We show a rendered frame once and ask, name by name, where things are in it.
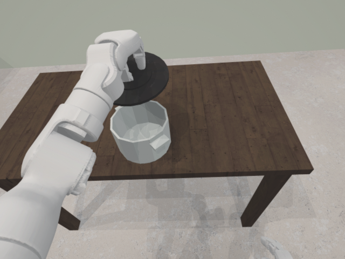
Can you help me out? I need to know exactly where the robot left hand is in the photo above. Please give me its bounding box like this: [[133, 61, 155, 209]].
[[94, 30, 146, 82]]

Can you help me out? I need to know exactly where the knob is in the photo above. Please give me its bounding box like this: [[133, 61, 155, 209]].
[[127, 60, 138, 76]]

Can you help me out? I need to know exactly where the left robot upper arm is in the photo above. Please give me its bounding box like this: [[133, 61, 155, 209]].
[[0, 131, 96, 259]]

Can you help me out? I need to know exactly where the pot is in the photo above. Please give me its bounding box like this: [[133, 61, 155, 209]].
[[110, 100, 171, 164]]

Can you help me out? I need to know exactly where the table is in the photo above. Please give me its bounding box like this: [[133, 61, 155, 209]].
[[0, 60, 314, 230]]

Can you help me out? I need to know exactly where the robot right hand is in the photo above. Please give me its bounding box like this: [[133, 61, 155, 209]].
[[260, 236, 293, 259]]

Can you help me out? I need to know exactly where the lid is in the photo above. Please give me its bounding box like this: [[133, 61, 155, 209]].
[[113, 52, 169, 106]]

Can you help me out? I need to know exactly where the left robot forearm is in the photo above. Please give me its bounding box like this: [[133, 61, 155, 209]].
[[21, 37, 128, 177]]

